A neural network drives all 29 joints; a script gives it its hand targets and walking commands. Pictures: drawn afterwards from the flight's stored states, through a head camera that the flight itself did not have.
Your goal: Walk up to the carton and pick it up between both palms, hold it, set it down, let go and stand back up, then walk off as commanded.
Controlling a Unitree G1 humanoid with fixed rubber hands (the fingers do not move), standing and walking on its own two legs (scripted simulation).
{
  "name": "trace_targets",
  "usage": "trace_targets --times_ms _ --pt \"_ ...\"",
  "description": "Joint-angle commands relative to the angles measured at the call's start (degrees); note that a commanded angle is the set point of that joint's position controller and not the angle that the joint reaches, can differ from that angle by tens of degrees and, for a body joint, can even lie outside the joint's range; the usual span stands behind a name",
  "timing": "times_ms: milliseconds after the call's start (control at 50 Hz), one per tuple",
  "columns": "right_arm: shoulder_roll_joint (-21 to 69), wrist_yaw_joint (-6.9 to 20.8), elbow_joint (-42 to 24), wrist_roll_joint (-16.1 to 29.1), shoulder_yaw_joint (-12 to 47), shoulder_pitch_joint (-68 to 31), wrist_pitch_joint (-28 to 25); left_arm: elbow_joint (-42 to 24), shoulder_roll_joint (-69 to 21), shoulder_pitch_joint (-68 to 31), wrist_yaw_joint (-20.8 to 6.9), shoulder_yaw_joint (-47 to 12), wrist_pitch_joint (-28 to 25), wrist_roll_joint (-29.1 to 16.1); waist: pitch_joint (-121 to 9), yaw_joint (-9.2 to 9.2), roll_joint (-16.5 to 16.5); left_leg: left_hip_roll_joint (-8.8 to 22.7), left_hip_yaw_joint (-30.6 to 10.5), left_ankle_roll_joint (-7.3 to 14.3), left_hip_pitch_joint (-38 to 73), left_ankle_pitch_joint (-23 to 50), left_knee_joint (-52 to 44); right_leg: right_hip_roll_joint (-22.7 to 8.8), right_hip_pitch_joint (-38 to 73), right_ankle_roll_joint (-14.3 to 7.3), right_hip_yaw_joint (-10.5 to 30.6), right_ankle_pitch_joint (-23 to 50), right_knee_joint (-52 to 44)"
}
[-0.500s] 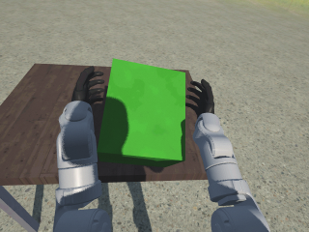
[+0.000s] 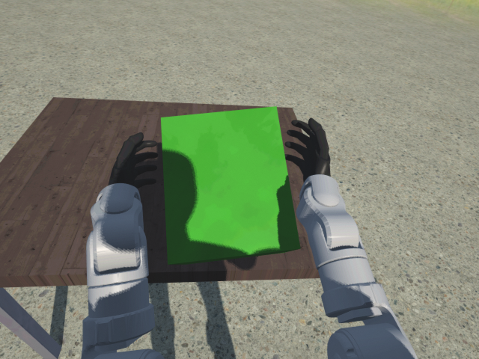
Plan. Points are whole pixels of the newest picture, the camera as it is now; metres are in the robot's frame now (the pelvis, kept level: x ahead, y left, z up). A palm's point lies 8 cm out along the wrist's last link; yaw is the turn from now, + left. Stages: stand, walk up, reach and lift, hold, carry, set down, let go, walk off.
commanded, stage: hold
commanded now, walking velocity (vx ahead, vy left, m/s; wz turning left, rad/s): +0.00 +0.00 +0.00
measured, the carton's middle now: (227, 191) +0.42 +0.01 +0.08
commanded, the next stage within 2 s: none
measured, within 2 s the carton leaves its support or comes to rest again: neither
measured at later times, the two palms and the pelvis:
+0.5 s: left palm (127, 183) +0.35 +0.16 +0.16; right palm (313, 168) +0.38 -0.12 +0.18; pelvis +0.00 +0.00 +0.00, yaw +0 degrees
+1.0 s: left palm (125, 182) +0.35 +0.17 +0.17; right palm (314, 168) +0.37 -0.12 +0.19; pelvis +0.00 +0.00 +0.00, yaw +0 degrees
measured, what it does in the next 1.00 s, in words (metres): stands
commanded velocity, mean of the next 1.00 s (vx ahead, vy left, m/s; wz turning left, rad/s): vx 0.00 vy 0.00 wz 0.00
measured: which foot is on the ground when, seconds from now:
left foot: down 0.00-1.00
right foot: down 0.00-1.00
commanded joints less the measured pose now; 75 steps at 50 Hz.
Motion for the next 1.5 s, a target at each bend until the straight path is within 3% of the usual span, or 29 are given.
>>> trace_targets --times_ms 0,60,100,160,240,300,380,440,460,500,520,560,680,720,780,840,860,900,960,980,1060,1100,1120,1140,1220,1280,1380,1420,1480 --pt "18.7 10.6 -4.5 0.8 16.5 -30.2 -1.2 -1.1 -18.6 -38.1 -8.9 -20.3 -6.5 -7.0 -18.7 -4.53 4.5 -2.2 7.3 0.9 10.1 -2.3 -3.8 1.0 3.4 1.8 -5.2 1.5 -3.3" --pt "18.0 10.2 -8.9 0.1 16.9 -37.0 -2.3 4.0 -18.4 -35.4 -9.3 -18.6 -5.3 -5.4 -19.0 -2.16 2.5 -1.8 7.7 1.8 7.7 -4.0 -4.0 1.0 3.0 1.8 -5.1 0.2 -3.2" --pt "16.8 10.3 -8.1 1.6 17.2 -35.8 -2.7 2.7 -19.6 -34.6 -8.8 -19.8 -5.1 -5.4 -20.1 -2.94 4.6 -1.6 7.0 1.0 10.3 -0.4 -3.0 1.7 3.3 1.3 -5.4 1.8 -3.1" --pt "16.9 10.0 -11.8 1.7 18.6 -39.5 -3.5 4.7 -19.2 -32.2 -8.4 -19.2 -4.6 -5.7 -22.4 -1.39 2.7 -1.7 7.0 1.6 10.0 0.8 -2.9 1.9 4.6 1.8 -5.8 3.9 -2.6" --pt "17.2 9.0 -15.3 3.7 21.6 -37.7 -3.0 2.4 -19.5 -29.3 -8.6 -20.4 -3.5 -6.7 -23.2 -2.5 2.2 -2.0 6.6 1.2 13.0 7.7 -0.6 1.9 5.9 2.1 -5.6 11.8 -2.7" --pt "15.8 8.4 -8.6 3.5 19.9 -32.6 -0.6 4.5 -18.3 -28.6 -9.5 -19.2 -2.4 -5.0 -19.1 -2.82 4.4 -1.9 6.5 0.9 12.0 5.7 -1.2 2.2 4.0 2.0 -4.9 9.9 -3.0" --pt "17.5 8.6 -11.7 4.0 20.9 -30.1 -0.3 -5.0 -19.9 -31.8 -9.3 -22.5 -3.8 -7.5 -25.1 -4.16 4.5 -1.6 6.7 -0.2 15.5 10.4 0.0 2.5 6.0 1.9 -5.5 13.4 -1.9" --pt "18.0 8.2 -10.5 4.0 21.8 -31.4 -0.6 -4.5 -18.5 -34.4 -9.0 -22.4 -4.3 -7.6 -22.9 -3.96 4.2 -1.8 6.6 -0.2 14.6 9.9 0.3 2.5 4.7 2.2 -5.7 11.1 -2.1" --pt "19.6 8.4 -12.9 4.8 23.0 -29.9 -1.2 -9.4 -20.0 -33.8 -8.2 -25.9 -5.1 -9.2 -27.2 -4.47 6.2 -2.0 6.1 -0.8 16.5 15.3 1.7 2.6 6.2 2.3 -5.7 16.6 -1.0" --pt "18.6 8.3 -10.1 3.6 21.6 -27.5 -0.6 -8.6 -18.9 -34.7 -8.2 -24.9 -5.5 -8.9 -24.8 -5.07 6.4 -1.7 5.5 -1.2 16.4 12.1 1.5 2.4 3.4 2.7 -5.4 12.2 -2.0" --pt "20.2 8.5 -11.2 4.6 23.0 -30.1 -1.0 -9.4 -19.8 -37.0 -7.9 -24.7 -6.1 -8.9 -24.8 -3.66 5.4 -2.1 6.6 -0.6 16.3 12.0 1.3 2.3 4.2 2.2 -5.2 13.0 -1.6" --pt "20.6 8.9 -11.1 4.2 22.9 -29.2 -1.2 -10.8 -20.6 -38.0 -7.1 -28.0 -7.5 -10.6 -26.8 -5.05 7.3 -2.0 5.6 -1.2 16.5 12.8 1.6 2.4 3.6 2.1 -4.9 13.7 -1.4" --pt "18.6 9.3 -5.2 2.3 20.2 -28.2 -0.5 -3.4 -17.8 -35.9 -8.1 -20.9 -6.1 -6.5 -21.3 -3.26 4.7 -2.5 7.2 0.1 11.8 5.0 -1.1 1.5 5.2 2.2 -4.9 9.1 -2.2" --pt "18.7 9.0 -6.2 2.9 20.6 -29.0 -0.5 -2.6 -18.6 -35.0 -8.8 -20.4 -5.9 -6.7 -20.8 -3.88 2.6 -2.4 7.2 0.6 12.6 6.4 -1.3 1.5 5.1 2.7 -5.1 10.4 -2.2" --pt "18.1 9.2 -7.2 2.8 20.0 -27.9 -0.3 -4.2 -19.9 -34.4 -9.3 -21.7 -5.2 -6.1 -20.7 -4.7 5.9 -2.2 6.7 -0.4 14.0 7.7 -1.6 1.6 4.7 2.4 -5.7 11.8 -2.3" --pt "18.1 9.4 -9.2 3.1 20.9 -32.1 -1.2 -2.7 -19.5 -35.2 -8.8 -21.8 -5.6 -6.9 -21.6 -2.86 5.0 -2.2 6.7 0.4 12.9 5.4 -1.5 1.9 3.9 1.8 -5.4 7.7 -2.7" --pt "19.3 9.3 -11.0 3.4 21.6 -33.3 -1.9 -2.6 -19.2 -35.5 -9.0 -21.4 -5.8 -7.8 -23.4 -3.09 2.7 -2.4 6.9 0.9 12.1 5.1 -1.3 1.6 5.7 2.2 -5.6 9.0 -2.3" --pt "20.0 9.2 -12.8 3.2 21.4 -31.8 -2.6 -6.3 -20.6 -36.0 -8.3 -25.2 -6.8 -9.8 -26.0 -4.13 4.5 -2.4 6.6 0.1 13.5 8.8 -0.4 2.0 5.7 2.5 -5.6 12.5 -1.6" --pt "19.0 9.5 -8.6 2.6 19.9 -29.6 -1.7 -5.8 -21.4 -35.3 -7.9 -25.0 -6.5 -8.4 -22.6 -5.29 6.5 -1.9 6.4 -1.0 14.1 8.5 -0.8 2.3 3.4 1.6 -5.7 9.8 -2.2" --pt "18.4 9.7 -5.3 0.4 18.4 -30.5 -1.1 -0.6 -18.6 -37.1 -8.1 -22.1 -6.1 -6.8 -18.1 -4.45 4.1 -2.5 6.9 0.2 10.5 2.1 -2.2 1.4 4.0 1.9 -5.5 5.1 -3.0" --pt "17.5 9.9 -6.6 1.7 18.5 -28.4 -1.2 -2.5 -19.2 -34.1 -8.9 -21.5 -6.0 -6.5 -21.5 -5.34 4.0 -1.4 6.7 0.1 14.0 5.4 -2.0 2.1 4.2 1.6 -5.8 7.7 -3.0" --pt "18.1 9.7 -7.2 1.8 19.2 -31.2 -1.6 -2.1 -18.9 -35.2 -8.7 -21.1 -5.9 -6.4 -21.8 -3.85 3.8 -1.8 6.6 0.6 13.0 4.3 -1.9 1.7 4.3 1.7 -5.2 7.3 -2.8" --pt "17.4 10.0 -9.3 2.6 19.3 -28.9 -2.0 -6.1 -20.6 -33.7 -8.5 -23.0 -5.9 -7.7 -26.2 -4.86 4.9 -1.5 6.5 -0.1 15.7 10.1 -1.0 2.2 4.7 1.5 -6.0 11.5 -1.8" --pt "17.7 9.6 -8.7 3.3 21.0 -32.2 -1.8 -3.3 -18.9 -35.3 -8.5 -21.7 -5.9 -7.2 -23.7 -3.29 4.4 -2.3 6.8 0.4 13.3 7.1 -0.3 1.6 4.8 2.0 -5.0 10.4 -2.2" --pt "19.0 8.7 -9.0 2.7 21.4 -30.2 -1.9 -2.9 -19.7 -33.5 -8.8 -21.5 -6.0 -7.4 -23.9 -4.39 3.5 -2.2 7.0 0.4 14.4 8.7 -0.2 1.9 5.4 2.7 -5.4 14.0 -2.3" --pt "19.2 9.3 -7.5 1.4 19.5 -32.8 -1.5 -0.8 -18.2 -38.3 -8.8 -21.4 -6.2 -7.2 -20.3 -3.86 4.5 -2.5 7.0 0.4 10.9 2.7 -1.9 1.5 3.0 2.4 -5.7 6.6 -2.6" --pt "18.5 9.0 -7.6 2.4 20.1 -27.9 -1.3 -4.4 -19.5 -33.2 -9.1 -22.2 -5.4 -6.7 -22.3 -4.67 3.9 -2.1 6.9 0.4 13.8 8.1 -1.4 1.8 6.7 2.1 -5.4 12.5 -2.1" --pt "19.1 9.0 -9.9 3.3 21.8 -29.2 -1.6 -4.3 -19.5 -32.9 -8.9 -21.4 -5.7 -6.3 -23.4 -3.06 5.0 -2.3 6.9 0.4 13.3 9.0 -0.8 1.8 6.6 2.5 -5.3 13.2 -1.6" --pt "18.7 9.1 -9.3 2.7 20.5 -29.3 -1.5 -4.9 -19.4 -35.0 -8.9 -22.8 -6.0 -7.6 -22.8 -4.5 3.6 -2.2 6.9 0.1 13.4 8.9 -0.5 1.9 5.9 2.1 -5.4 11.3 -2.1"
